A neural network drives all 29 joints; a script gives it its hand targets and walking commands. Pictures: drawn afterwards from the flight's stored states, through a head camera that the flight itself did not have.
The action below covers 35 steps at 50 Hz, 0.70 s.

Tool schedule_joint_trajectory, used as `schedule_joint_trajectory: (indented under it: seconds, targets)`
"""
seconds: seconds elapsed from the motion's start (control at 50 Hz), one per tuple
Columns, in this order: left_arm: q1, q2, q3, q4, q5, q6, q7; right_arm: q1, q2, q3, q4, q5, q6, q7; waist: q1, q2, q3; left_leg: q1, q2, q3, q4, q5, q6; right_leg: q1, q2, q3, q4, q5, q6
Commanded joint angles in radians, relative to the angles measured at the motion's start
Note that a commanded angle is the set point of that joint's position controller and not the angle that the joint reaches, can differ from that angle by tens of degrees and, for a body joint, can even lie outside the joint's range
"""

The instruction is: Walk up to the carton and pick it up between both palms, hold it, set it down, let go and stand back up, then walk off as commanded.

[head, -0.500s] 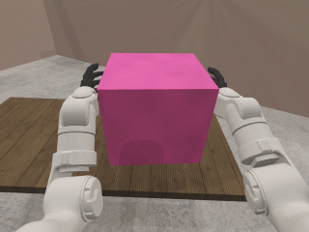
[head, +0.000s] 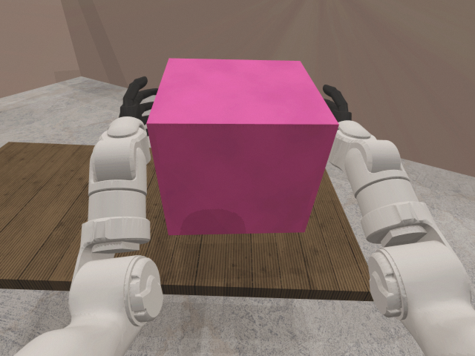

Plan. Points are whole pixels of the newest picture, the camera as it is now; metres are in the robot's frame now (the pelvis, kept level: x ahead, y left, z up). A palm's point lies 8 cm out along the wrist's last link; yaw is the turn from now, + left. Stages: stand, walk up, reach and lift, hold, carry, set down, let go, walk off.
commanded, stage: set down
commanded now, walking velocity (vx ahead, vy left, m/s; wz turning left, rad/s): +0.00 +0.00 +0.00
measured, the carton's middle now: (236, 145) +0.40 +0.00 +0.24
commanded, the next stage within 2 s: none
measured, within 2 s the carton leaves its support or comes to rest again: neither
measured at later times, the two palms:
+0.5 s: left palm (132, 152) +0.40 +0.18 +0.22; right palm (309, 170) +0.41 -0.14 +0.18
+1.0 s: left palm (132, 163) +0.41 +0.19 +0.19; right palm (302, 173) +0.42 -0.13 +0.16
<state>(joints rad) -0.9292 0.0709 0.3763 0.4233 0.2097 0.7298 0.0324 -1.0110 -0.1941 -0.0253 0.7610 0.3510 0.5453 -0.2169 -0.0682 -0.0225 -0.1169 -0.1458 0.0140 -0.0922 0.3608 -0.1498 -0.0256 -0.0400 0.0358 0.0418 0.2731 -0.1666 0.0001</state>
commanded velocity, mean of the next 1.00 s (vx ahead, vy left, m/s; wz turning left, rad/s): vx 0.00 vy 0.00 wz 0.00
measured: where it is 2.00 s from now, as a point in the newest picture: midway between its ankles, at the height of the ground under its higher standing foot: outside the picture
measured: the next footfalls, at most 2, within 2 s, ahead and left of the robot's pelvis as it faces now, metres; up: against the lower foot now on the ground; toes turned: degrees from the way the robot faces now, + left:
none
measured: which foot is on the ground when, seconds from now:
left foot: down 0.00-1.00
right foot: down 0.00-1.00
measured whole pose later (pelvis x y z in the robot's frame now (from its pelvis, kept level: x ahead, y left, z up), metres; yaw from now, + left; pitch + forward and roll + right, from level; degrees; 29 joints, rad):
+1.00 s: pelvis +0.01 +0.00 +0.00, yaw +1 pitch -3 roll -1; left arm -0.85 0.05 0.36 0.60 0.24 0.41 0.01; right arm -0.84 -0.08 -0.16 0.89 0.09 0.16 -0.14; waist 0.01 -0.05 -0.01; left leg -0.13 0.01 -0.08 0.32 -0.14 -0.03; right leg -0.02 0.02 0.00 0.24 -0.17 -0.01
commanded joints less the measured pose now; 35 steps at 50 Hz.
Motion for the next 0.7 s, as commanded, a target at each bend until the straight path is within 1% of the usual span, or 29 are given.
schedule_joint_trajectory:
  seconds: [0.0, 0.02, 0.04, 0.06, 0.08, 0.1, 0.12, 0.14, 0.16, 0.18, 0.2, 0.22, 0.24, 0.26, 0.28, 0.32, 0.34, 0.36, 0.38, 0.4, 0.42, 0.48, 0.5, 0.54, 0.56, 0.58, 0.6, 0.62, 0.68]
  targets:
    - [-0.723, -0.575, -0.326, 0.024, -0.079, -0.134, -0.177, -0.839, 0.672, 0.151, -0.142, 0.006, -0.165, 0.13, 0.032, 0.05, -0.309, 0.211, -0.043, 0.08, -0.047, 0.102, 0.014, -0.035, 0.019, -0.068, -0.065, 0.005, 0.036]
    - [-0.667, -0.56, -0.265, 0.108, -0.034, -0.142, -0.187, -0.805, 0.652, 0.131, -0.097, -0.023, -0.192, 0.138, 0.05, 0.048, -0.248, 0.2, -0.047, 0.09, -0.055, 0.087, 0.017, -0.031, 0.026, -0.08, -0.069, -0.017, 0.033]
    - [-0.686, -0.552, -0.242, 0.108, -0.023, -0.159, -0.198, -0.801, 0.641, 0.081, -0.061, -0.051, -0.213, 0.144, 0.039, 0.031, -0.248, 0.196, -0.048, 0.094, -0.072, 0.059, 0.022, -0.018, 0.023, -0.084, -0.082, -0.043, 0.037]
    - [-0.675, -0.545, -0.237, 0.122, -0.01, -0.169, -0.2, -0.813, 0.64, 0.089, -0.06, -0.058, -0.239, 0.144, 0.052, 0.032, -0.259, 0.21, -0.049, 0.099, -0.075, 0.072, 0.03, -0.002, 0.017, -0.077, -0.078, -0.022, 0.042]
    - [-0.622, -0.551, -0.242, 0.163, -0.004, -0.167, -0.203, -0.792, 0.627, 0.091, -0.055, -0.081, -0.253, 0.143, 0.04, 0.024, -0.229, 0.202, -0.05, 0.101, -0.072, 0.101, 0.024, 0.001, 0.025, -0.094, -0.075, 0.005, 0.042]
    - [-0.625, -0.548, -0.267, 0.117, -0.015, -0.183, -0.206, -0.779, 0.623, 0.105, -0.085, -0.078, -0.279, 0.141, 0.034, 0.045, -0.272, 0.236, -0.053, 0.103, -0.061, 0.168, 0.019, 0.039, 0.026, -0.092, -0.072, 0.064, 0.04]
    - [-0.638, -0.57, -0.291, 0.108, -0.026, -0.194, -0.204, -0.8, 0.634, 0.112, -0.122, -0.083, -0.304, 0.136, 0.018, 0.041, -0.302, 0.265, -0.053, 0.098, -0.041, 0.223, 0.011, 0.056, 0.028, -0.096, -0.064, 0.116, 0.042]
    - [-0.615, -0.57, -0.299, 0.096, -0.031, -0.204, -0.205, -0.804, 0.622, 0.113, -0.127, -0.084, -0.314, 0.133, 0.021, 0.044, -0.298, 0.272, -0.052, 0.093, -0.039, 0.252, 0.012, 0.051, 0.028, -0.1, -0.062, 0.14, 0.046]
    - [-0.613, -0.573, -0.304, 0.082, -0.033, -0.215, -0.205, -0.792, 0.627, 0.099, -0.12, -0.101, -0.331, 0.135, 0.009, 0.034, -0.301, 0.286, -0.049, 0.095, -0.043, 0.254, 0.007, 0.045, 0.029, -0.104, -0.073, 0.127, 0.043]
    - [-0.586, -0.588, -0.313, 0.079, -0.041, -0.219, -0.2, -0.805, 0.627, 0.129, -0.185, -0.098, -0.352, 0.136, 0.029, 0.031, -0.295, 0.283, -0.05, 0.098, -0.033, 0.298, 0.005, 0.051, 0.033, -0.111, -0.064, 0.17, 0.041]
    - [-0.583, -0.594, -0.336, 0.074, -0.052, -0.225, -0.199, -0.796, 0.62, 0.116, -0.172, -0.106, -0.362, 0.132, 0.002, 0.052, -0.302, 0.301, -0.053, 0.098, -0.021, 0.328, 0.003, 0.063, 0.025, -0.11, -0.064, 0.196, 0.044]
    - [-0.579, -0.599, -0.345, 0.069, -0.047, -0.226, -0.203, -0.789, 0.625, 0.128, -0.188, -0.12, -0.371, 0.13, -0.01, 0.038, -0.285, 0.305, -0.053, 0.093, -0.021, 0.332, 0.0, 0.086, 0.026, -0.116, -0.065, 0.192, 0.047]
    - [-0.585, -0.606, -0.363, 0.053, -0.062, -0.235, -0.201, -0.81, 0.618, 0.128, -0.235, -0.119, -0.393, 0.128, -0.012, 0.044, -0.311, 0.306, -0.055, 0.096, -0.017, 0.338, -0.006, 0.089, 0.028, -0.114, -0.06, 0.206, 0.042]
    - [-0.587, -0.611, -0.374, 0.026, -0.061, -0.242, -0.198, -0.804, 0.634, 0.151, -0.238, -0.118, -0.403, 0.128, 0.004, 0.038, -0.322, 0.315, -0.05, 0.099, -0.012, 0.374, -0.01, 0.1, 0.024, -0.115, -0.049, 0.247, 0.045]
    - [-0.595, -0.637, -0.42, -0.006, -0.08, -0.254, -0.193, -0.799, 0.629, 0.153, -0.267, -0.121, -0.421, 0.127, -0.021, 0.05, -0.365, 0.337, -0.049, 0.086, 0.002, 0.405, -0.018, 0.097, 0.03, -0.119, -0.048, 0.249, 0.043]
    - [-0.598, -0.651, -0.444, -0.031, -0.093, -0.264, -0.18, -0.841, 0.646, 0.175, -0.331, -0.121, -0.444, 0.131, -0.001, 0.065, -0.424, 0.345, -0.048, 0.092, 0.021, 0.414, -0.028, 0.113, 0.023, -0.121, -0.033, 0.269, 0.04]
    - [-0.593, -0.653, -0.465, -0.038, -0.103, -0.27, -0.176, -0.83, 0.624, 0.158, -0.32, -0.14, -0.452, 0.128, -0.02, 0.073, -0.406, 0.341, -0.046, 0.089, 0.02, 0.424, -0.036, 0.099, 0.024, -0.131, -0.033, 0.269, 0.038]
    - [-0.576, -0.669, -0.499, -0.07, -0.109, -0.276, -0.172, -0.807, 0.655, 0.217, -0.368, -0.123, -0.459, 0.13, -0.005, 0.059, -0.47, 0.372, -0.039, 0.085, 0.042, 0.482, -0.04, 0.142, 0.023, -0.125, -0.017, 0.333, 0.036]
    - [-0.559, -0.657, -0.489, -0.058, -0.11, -0.279, -0.168, -0.787, 0.641, 0.206, -0.353, -0.126, -0.457, 0.128, -0.014, 0.066, -0.46, 0.363, -0.048, 0.087, 0.034, 0.471, -0.037, 0.142, 0.023, -0.12, -0.025, 0.329, 0.04]
    - [-0.536, -0.666, -0.496, -0.039, -0.111, -0.274, -0.167, -0.787, 0.636, 0.218, -0.372, -0.129, -0.454, 0.127, -0.009, 0.044, -0.462, 0.358, -0.041, 0.09, 0.025, 0.449, -0.032, 0.139, 0.02, -0.122, -0.026, 0.308, 0.039]
    - [-0.545, -0.667, -0.51, -0.046, -0.108, -0.274, -0.168, -0.799, 0.644, 0.223, -0.37, -0.131, -0.46, 0.125, -0.014, 0.066, -0.45, 0.357, -0.047, 0.089, 0.031, 0.444, -0.032, 0.124, 0.018, -0.122, -0.023, 0.32, 0.041]
    - [-0.527, -0.667, -0.485, -0.031, -0.092, -0.27, -0.153, -0.788, 0.644, 0.215, -0.344, -0.134, -0.46, 0.146, 0.022, 0.07, -0.43, 0.341, -0.041, 0.095, 0.01, 0.38, -0.026, 0.095, 0.02, -0.125, -0.029, 0.236, 0.037]
    - [-0.526, -0.667, -0.472, -0.012, -0.092, -0.273, -0.157, -0.798, 0.662, 0.224, -0.354, -0.133, -0.462, 0.144, 0.032, 0.041, -0.432, 0.317, -0.04, 0.097, 0.006, 0.367, -0.019, 0.108, 0.016, -0.121, -0.029, 0.248, 0.038]
    - [-0.505, -0.669, -0.468, 0.022, -0.087, -0.266, -0.15, -0.799, 0.651, 0.216, -0.341, -0.133, -0.458, 0.154, 0.035, 0.047, -0.395, 0.3, -0.042, 0.1, -0.005, 0.349, -0.017, 0.099, 0.016, -0.117, -0.031, 0.241, 0.038]
    - [-0.498, -0.653, -0.442, 0.029, -0.073, -0.266, -0.15, -0.795, 0.659, 0.227, -0.315, -0.132, -0.45, 0.156, 0.063, 0.041, -0.363, 0.294, -0.044, 0.11, -0.009, 0.339, -0.011, 0.091, 0.012, -0.11, -0.028, 0.244, 0.042]
    - [-0.498, -0.637, -0.41, 0.034, -0.053, -0.269, -0.155, -0.755, 0.66, 0.201, -0.266, -0.15, -0.441, 0.157, 0.052, 0.02, -0.338, 0.291, -0.043, 0.114, -0.021, 0.312, -0.005, 0.088, 0.012, -0.117, -0.036, 0.219, 0.046]
    - [-0.495, -0.648, -0.421, 0.032, -0.062, -0.265, -0.157, -0.755, 0.689, 0.228, -0.276, -0.136, -0.442, 0.158, 0.07, 0.021, -0.378, 0.28, -0.044, 0.114, -0.016, 0.317, -0.002, 0.12, 0.005, -0.107, -0.023, 0.26, 0.046]
    - [-0.469, -0.648, -0.414, 0.062, -0.061, -0.269, -0.159, -0.749, 0.679, 0.222, -0.283, -0.138, -0.446, 0.164, 0.061, 0.016, -0.362, 0.274, -0.045, 0.106, -0.018, 0.335, -0.008, 0.114, 0.013, -0.112, -0.021, 0.269, 0.044]
    - [-0.479, -0.647, -0.41, 0.058, -0.061, -0.286, -0.157, -0.74, 0.668, 0.2, -0.256, -0.154, -0.45, 0.165, 0.058, 0.016, -0.355, 0.285, -0.044, 0.115, -0.021, 0.338, -0.011, 0.1, 0.021, -0.108, -0.033, 0.262, 0.043]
